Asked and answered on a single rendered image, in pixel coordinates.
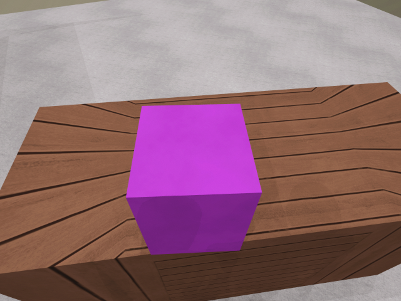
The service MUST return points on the carton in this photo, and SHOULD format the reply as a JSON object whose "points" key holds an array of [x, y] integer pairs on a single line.
{"points": [[193, 184]]}

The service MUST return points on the pedestal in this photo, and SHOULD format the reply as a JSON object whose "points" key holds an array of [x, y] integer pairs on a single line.
{"points": [[329, 165]]}

